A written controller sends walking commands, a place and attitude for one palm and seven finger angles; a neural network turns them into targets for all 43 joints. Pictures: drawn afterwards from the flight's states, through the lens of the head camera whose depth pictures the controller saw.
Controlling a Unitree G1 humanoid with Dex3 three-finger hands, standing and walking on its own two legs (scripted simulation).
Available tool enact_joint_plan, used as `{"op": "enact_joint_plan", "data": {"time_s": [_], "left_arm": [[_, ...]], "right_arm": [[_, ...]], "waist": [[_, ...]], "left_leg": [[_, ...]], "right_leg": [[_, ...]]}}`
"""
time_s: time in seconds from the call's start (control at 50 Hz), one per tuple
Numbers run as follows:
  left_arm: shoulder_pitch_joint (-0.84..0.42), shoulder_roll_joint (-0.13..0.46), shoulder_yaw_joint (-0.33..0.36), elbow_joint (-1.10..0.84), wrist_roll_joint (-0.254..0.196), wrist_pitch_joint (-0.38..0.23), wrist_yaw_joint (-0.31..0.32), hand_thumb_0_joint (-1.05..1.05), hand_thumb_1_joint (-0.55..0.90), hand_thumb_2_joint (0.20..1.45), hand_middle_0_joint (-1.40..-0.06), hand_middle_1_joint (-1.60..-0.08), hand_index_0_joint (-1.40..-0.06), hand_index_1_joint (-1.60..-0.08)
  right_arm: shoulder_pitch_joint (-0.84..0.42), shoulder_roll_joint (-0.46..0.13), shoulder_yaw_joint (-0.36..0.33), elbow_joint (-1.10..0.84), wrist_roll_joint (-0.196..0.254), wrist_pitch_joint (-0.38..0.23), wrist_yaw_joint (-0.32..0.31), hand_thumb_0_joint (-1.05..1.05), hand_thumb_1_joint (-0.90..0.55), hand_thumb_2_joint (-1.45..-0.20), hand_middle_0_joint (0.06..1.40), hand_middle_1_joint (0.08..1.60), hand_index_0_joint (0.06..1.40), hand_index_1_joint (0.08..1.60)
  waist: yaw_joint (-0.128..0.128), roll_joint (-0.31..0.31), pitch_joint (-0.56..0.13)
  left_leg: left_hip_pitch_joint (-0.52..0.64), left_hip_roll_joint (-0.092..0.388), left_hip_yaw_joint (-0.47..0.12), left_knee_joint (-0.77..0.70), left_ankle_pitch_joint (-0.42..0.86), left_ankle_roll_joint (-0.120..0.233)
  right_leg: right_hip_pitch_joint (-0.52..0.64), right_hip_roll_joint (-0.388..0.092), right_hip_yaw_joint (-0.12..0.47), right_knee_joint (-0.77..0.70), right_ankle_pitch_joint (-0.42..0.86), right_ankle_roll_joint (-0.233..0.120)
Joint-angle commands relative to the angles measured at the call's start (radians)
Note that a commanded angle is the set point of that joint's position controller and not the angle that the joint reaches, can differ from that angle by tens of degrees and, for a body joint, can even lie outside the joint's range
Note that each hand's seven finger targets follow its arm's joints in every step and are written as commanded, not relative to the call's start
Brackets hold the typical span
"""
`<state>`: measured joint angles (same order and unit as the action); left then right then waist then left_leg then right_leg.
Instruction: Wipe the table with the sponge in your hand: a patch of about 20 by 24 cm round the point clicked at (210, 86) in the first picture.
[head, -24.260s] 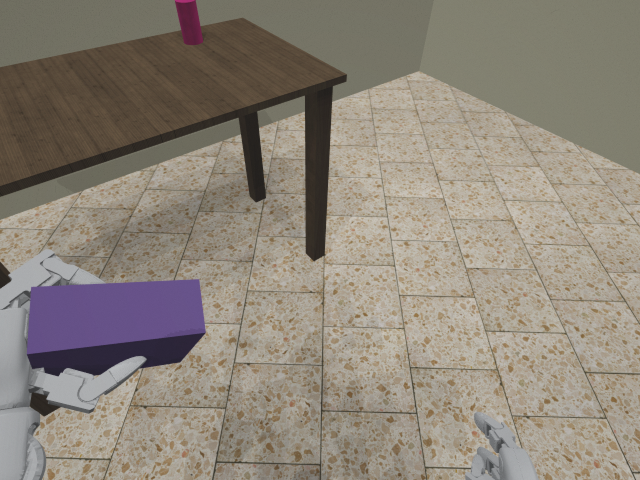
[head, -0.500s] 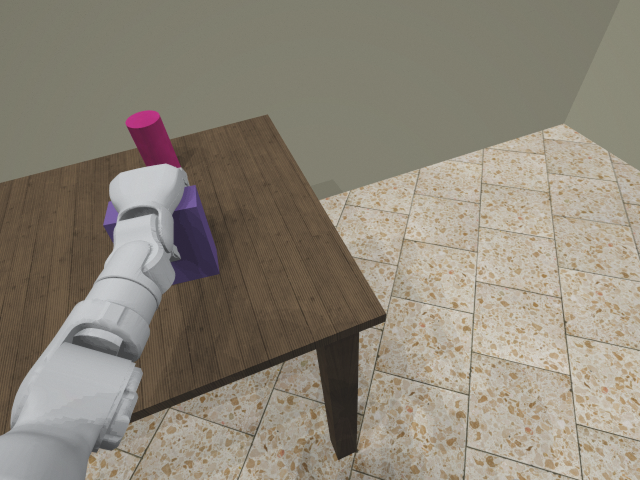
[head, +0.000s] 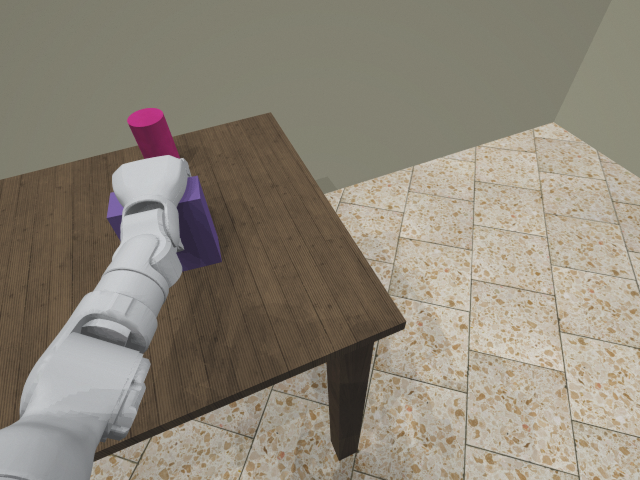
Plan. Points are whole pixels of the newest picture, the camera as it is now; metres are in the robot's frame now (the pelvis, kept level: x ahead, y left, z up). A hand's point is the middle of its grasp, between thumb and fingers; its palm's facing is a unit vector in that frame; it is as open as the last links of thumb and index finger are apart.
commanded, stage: wipe back along the third lane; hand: left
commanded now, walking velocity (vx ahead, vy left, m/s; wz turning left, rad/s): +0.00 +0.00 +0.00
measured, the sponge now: (175, 241) +0.44 +0.22 +0.05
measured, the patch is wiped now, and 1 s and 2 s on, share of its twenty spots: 1.00 1.00 1.00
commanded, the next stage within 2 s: slide back across to the middle lane in 1.48 s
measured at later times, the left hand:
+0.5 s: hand (171, 234) +0.40 +0.20 +0.11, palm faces +0.05 -0.02 -1.00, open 9.7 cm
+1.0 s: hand (187, 263) +0.35 +0.17 +0.11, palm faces +0.08 -0.04 -1.00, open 9.7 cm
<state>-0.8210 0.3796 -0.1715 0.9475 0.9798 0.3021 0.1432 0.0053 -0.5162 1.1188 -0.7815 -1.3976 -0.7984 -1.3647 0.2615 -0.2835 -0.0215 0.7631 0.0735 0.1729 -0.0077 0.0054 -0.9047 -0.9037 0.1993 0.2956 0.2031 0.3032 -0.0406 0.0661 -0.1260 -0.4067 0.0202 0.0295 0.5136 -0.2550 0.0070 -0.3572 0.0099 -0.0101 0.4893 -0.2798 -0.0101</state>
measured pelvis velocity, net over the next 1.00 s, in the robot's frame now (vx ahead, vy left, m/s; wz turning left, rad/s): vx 0.01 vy -0.02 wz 0.02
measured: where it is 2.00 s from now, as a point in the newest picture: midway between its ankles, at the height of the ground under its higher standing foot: outside the picture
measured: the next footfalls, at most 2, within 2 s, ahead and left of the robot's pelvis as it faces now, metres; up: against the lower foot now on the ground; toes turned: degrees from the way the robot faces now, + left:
none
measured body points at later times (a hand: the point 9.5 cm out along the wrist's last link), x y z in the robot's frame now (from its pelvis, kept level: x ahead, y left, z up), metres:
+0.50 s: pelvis +0.02 +0.01 +0.00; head +0.01 -0.03 +0.45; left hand +0.39 +0.20 +0.16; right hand +0.24 -0.21 -0.10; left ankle +0.00 +0.12 -0.74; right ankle -0.03 -0.12 -0.74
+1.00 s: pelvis +0.01 -0.02 +0.00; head -0.01 -0.07 +0.45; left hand +0.34 +0.17 +0.16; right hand +0.23 -0.24 -0.10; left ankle +0.00 +0.12 -0.74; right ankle -0.03 -0.12 -0.74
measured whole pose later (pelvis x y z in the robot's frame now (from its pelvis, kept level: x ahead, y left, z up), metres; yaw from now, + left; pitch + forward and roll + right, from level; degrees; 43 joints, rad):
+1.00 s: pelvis +0.01 -0.02 +0.00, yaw +1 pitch +1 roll +1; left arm -0.34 0.29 -0.37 0.21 0.97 0.62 0.07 0.03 -0.46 1.08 -0.73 -1.43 -0.75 -1.40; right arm 0.06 -0.29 0.02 0.65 0.11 0.24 0.05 0.01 -0.91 -0.90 0.20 0.30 0.20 0.30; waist 0.04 0.11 -0.10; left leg -0.23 0.01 0.01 0.50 -0.29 -0.01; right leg -0.20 0.00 -0.03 0.53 -0.35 -0.03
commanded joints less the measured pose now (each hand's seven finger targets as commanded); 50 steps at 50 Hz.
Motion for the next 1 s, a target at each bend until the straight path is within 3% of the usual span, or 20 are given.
{"op": "enact_joint_plan", "data": {"time_s": [0.0, 0.02, 0.04, 0.08, 0.1, 0.12, 0.18, 0.2, 0.24, 0.26, 0.34, 0.46, 0.68, 0.7, 0.72, 0.76, 0.78, 0.82, 0.86, 0.98], "left_arm": [[-0.145, 0.033, -0.041, -0.111, -0.020, 0.053, 0.003, 0.000, 0.100, 1.300, -1.200, -1.600, -1.200, -1.600], [-0.141, 0.023, -0.034, -0.134, -0.037, 0.066, 0.002, 0.000, 0.100, 1.300, -1.200, -1.600, -1.200, -1.600], [-0.114, 0.055, -0.017, -0.135, -0.037, 0.089, 0.006, 0.000, 0.100, 1.300, -1.200, -1.600, -1.200, -1.600], [-0.104, 0.001, -0.059, -0.174, -0.047, 0.131, -0.001, 0.000, 0.100, 1.300, -1.200, -1.600, -1.200, -1.600], [-0.110, 0.011, -0.054, -0.198, -0.048, 0.148, -0.003, 0.000, 0.100, 1.300, -1.200, -1.600, -1.200, -1.600], [-0.091, -0.007, -0.057, -0.223, -0.063, 0.165, -0.008, 0.000, 0.100, 1.300, -1.200, -1.600, -1.200, -1.600], [-0.068, -0.069, -0.116, -0.279, -0.062, 0.208, -0.025, 0.000, 0.100, 1.300, -1.200, -1.600, -1.200, -1.600], [-0.045, -0.060, -0.110, -0.302, -0.064, 0.219, -0.032, 0.000, 0.100, 1.300, -1.200, -1.600, -1.200, -1.600], [-0.020, -0.063, -0.115, -0.337, -0.066, 0.234, -0.042, 0.000, 0.100, 1.300, -1.200, -1.600, -1.200, -1.600], [-0.005, -0.103, -0.147, -0.360, -0.064, 0.241, -0.050, 0.000, 0.100, 1.300, -1.200, -1.600, -1.200, -1.600], [0.013, -0.089, -0.147, -0.437, -0.068, 0.263, -0.066, 0.000, 0.100, 1.300, -1.200, -1.600, -1.200, -1.600], [0.054, -0.137, -0.206, -0.527, -0.055, 0.285, -0.083, 0.000, 0.100, 1.300, -1.200, -1.600, -1.200, -1.600], [0.216, -0.095, -0.185, -0.678, -0.062, 0.300, -0.111, 0.000, 0.100, 1.300, -1.200, -1.600, -1.200, -1.600], [0.234, -0.111, -0.201, -0.696, -0.061, 0.302, -0.114, 0.000, 0.100, 1.300, -1.200, -1.600, -1.200, -1.600], [0.237, -0.133, -0.209, -0.725, -0.074, 0.303, -0.121, 0.000, 0.100, 1.300, -1.200, -1.600, -1.200, -1.600], [0.294, -0.084, -0.171, -0.731, -0.068, 0.304, -0.115, 0.000, 0.100, 1.300, -1.200, -1.600, -1.200, -1.600], [0.289, -0.099, -0.193, -0.754, -0.067, 0.305, -0.117, 0.000, 0.100, 1.300, -1.200, -1.600, -1.200, -1.600], [0.326, -0.064, -0.143, -0.776, -0.077, 0.308, -0.114, 0.000, 0.100, 1.300, -1.200, -1.600, -1.200, -1.600], [0.345, -0.090, -0.179, -0.788, -0.074, 0.315, -0.113, 0.000, 0.100, 1.300, -1.200, -1.600, -1.200, -1.600], [0.364, -0.064, -0.162, -0.809, -0.076, 0.334, -0.111, 0.000, 0.100, 1.300, -1.200, -1.600, -1.200, -1.600]], "right_arm": [[-0.124, -0.122, -0.033, -0.140, 0.005, -0.025, 0.005, 0.000, -0.900, -0.900, 0.200, 0.300, 0.200, 0.300], [-0.135, -0.118, -0.031, -0.143, 0.005, -0.024, 0.009, 0.000, -0.900, -0.900, 0.200, 0.300, 0.200, 0.300], [-0.149, -0.124, -0.028, -0.141, 0.006, -0.016, 0.011, 0.000, -0.900, -0.900, 0.200, 0.300, 0.200, 0.300], [-0.178, -0.119, -0.025, -0.151, 0.011, -0.008, 0.016, 0.000, -0.900, -0.900, 0.200, 0.300, 0.200, 0.300], [-0.190, -0.122, -0.024, -0.151, 0.010, -0.004, 0.016, 0.000, -0.900, -0.900, 0.200, 0.300, 0.200, 0.300], [-0.209, -0.116, -0.021, -0.165, 0.011, 0.000, 0.017, 0.000, -0.900, -0.900, 0.200, 0.300, 0.200, 0.300], [-0.237, -0.114, -0.017, -0.177, 0.013, 0.012, 0.025, 0.000, -0.900, -0.900, 0.200, 0.300, 0.200, 0.300], [-0.249, -0.114, -0.017, -0.185, 0.014, 0.015, 0.025, 0.000, -0.900, -0.900, 0.200, 0.300, 0.200, 0.300], [-0.268, -0.113, -0.011, -0.197, 0.015, 0.023, 0.026, 0.000, -0.900, -0.900, 0.200, 0.300, 0.200, 0.300], [-0.276, -0.110, -0.009, -0.204, 0.017, 0.025, 0.029, 0.000, -0.900, -0.900, 0.200, 0.300, 0.200, 0.300], [-0.311, -0.106, 0.000, -0.225, 0.020, 0.034, 0.032, 0.000, -0.900, -0.900, 0.200, 0.300, 0.200, 0.300], [-0.349, -0.096, 0.008, -0.245, 0.024, 0.043, 0.046, 0.000, -0.900, -0.900, 0.200, 0.300, 0.200, 0.300], [-0.391, -0.094, 0.020, -0.278, 0.029, 0.037, 0.055, 0.000, -0.900, -0.900, 0.200, 0.300, 0.200, 0.300], [-0.394, -0.090, 0.019, -0.283, 0.030, 0.037, 0.059, 0.000, -0.900, -0.900, 0.200, 0.300, 0.200, 0.300], [-0.406, -0.084, 0.018, -0.298, 0.031, 0.037, 0.062, 0.000, -0.900, -0.900, 0.200, 0.300, 0.200, 0.300], [-0.401, -0.093, 0.018, -0.292, 0.031, 0.032, 0.063, 0.000, -0.900, -0.900, 0.200, 0.300, 0.200, 0.300], [-0.407, -0.091, 0.019, -0.294, 0.030, 0.031, 0.062, 0.000, -0.900, -0.900, 0.200, 0.300, 0.200, 0.300], [-0.416, -0.092, 0.017, -0.300, 0.030, 0.029, 0.063, 0.000, -0.900, -0.900, 0.200, 0.300, 0.200, 0.300], [-0.419, -0.091, 0.018, -0.297, 0.033, 0.026, 0.062, 0.000, -0.900, -0.900, 0.200, 0.300, 0.200, 0.300], [-0.437, -0.093, 0.019, -0.297, 0.035, 0.014, 0.056, 0.000, -0.900, -0.900, 0.200, 0.300, 0.200, 0.300]], "waist": [[0.028, -0.120, -0.182], [0.038, -0.094, -0.189], [0.043, -0.109, -0.175], [0.043, -0.112, -0.163], [0.042, -0.112, -0.175], [0.053, -0.104, -0.188], [0.043, -0.120, -0.173], [0.049, -0.131, -0.183], [0.051, -0.140, -0.179], [0.047, -0.145, -0.172], [0.053, -0.144, -0.163], [0.054, -0.125, -0.158], [0.074, -0.153, -0.150], [0.075, -0.138, -0.148], [0.074, -0.175, -0.152], [0.084, -0.159, -0.140], [0.082, -0.155, -0.140], [0.092, -0.185, -0.143], [0.085, -0.176, -0.108], [0.094, -0.182, -0.085]], "left_leg": [[0.161, -0.025, -0.003, -0.049, 0.242, 0.039], [0.166, -0.022, -0.008, -0.054, 0.266, 0.038], [0.169, -0.026, -0.012, -0.059, 0.254, 0.037], [0.185, -0.025, -0.015, -0.063, 0.265, 0.034], [0.196, -0.024, -0.015, -0.062, 0.277, 0.033], [0.194, -0.025, -0.019, -0.064, 0.297, 0.033], [0.227, -0.023, -0.025, -0.060, 0.313, 0.031], [0.228, -0.026, -0.024, -0.057, 0.312, 0.033], [0.235, -0.026, -0.025, -0.053, 0.337, 0.031], [0.241, -0.026, -0.026, -0.050, 0.353, 0.030], [0.247, -0.027, -0.024, -0.044, 0.360, 0.030], [0.261, -0.031, -0.023, -0.028, 0.388, 0.027], [0.234, -0.045, -0.006, -0.014, 0.379, 0.032], [0.237, -0.046, -0.004, -0.012, 0.383, 0.032], [0.229, -0.043, -0.011, -0.015, 0.385, 0.036], [0.224, -0.047, -0.003, -0.015, 0.358, 0.034], [0.225, -0.049, -0.001, -0.017, 0.347, 0.034], [0.211, -0.046, -0.005, -0.020, 0.342, 0.035], [0.214, -0.047, 0.005, -0.026, 0.313, 0.036], [0.206, -0.050, 0.010, -0.041, 0.248, 0.038]], "right_leg": [[0.089, 0.034, -0.036, -0.059, 0.300, -0.038], [0.098, 0.034, -0.040, -0.053, 0.314, -0.043], [0.105, 0.036, -0.041, -0.056, 0.298, -0.044], [0.100, 0.037, -0.049, -0.059, 0.295, -0.045], [0.108, 0.036, -0.049, -0.056, 0.307, -0.046], [0.128, 0.034, -0.048, -0.052, 0.320, -0.049], [0.114, 0.037, -0.058, -0.048, 0.324, -0.050], [0.129, 0.035, -0.056, -0.048, 0.330, -0.049], [0.143, 0.033, -0.057, -0.039, 0.354, -0.049], [0.138, 0.033, -0.061, -0.035, 0.370, -0.050], [0.156, 0.029, -0.059, -0.029, 0.390, -0.049], [0.162, 0.026, -0.056, -0.011, 0.426, -0.055], [0.229, 0.018, -0.033, 0.004, 0.524, -0.048], [0.227, 0.018, -0.033, 0.005, 0.525, -0.048], [0.240, 0.018, -0.037, 0.002, 0.527, -0.047], [0.240, 0.018, -0.028, 0.005, 0.514, -0.045], [0.239, 0.018, -0.026, 0.003, 0.507, -0.044], [0.257, 0.020, -0.016, -0.002, 0.512, -0.045], [0.236, 0.018, -0.020, -0.007, 0.477, -0.039], [0.224, 0.017, -0.007, -0.025, 0.390, -0.034]]}}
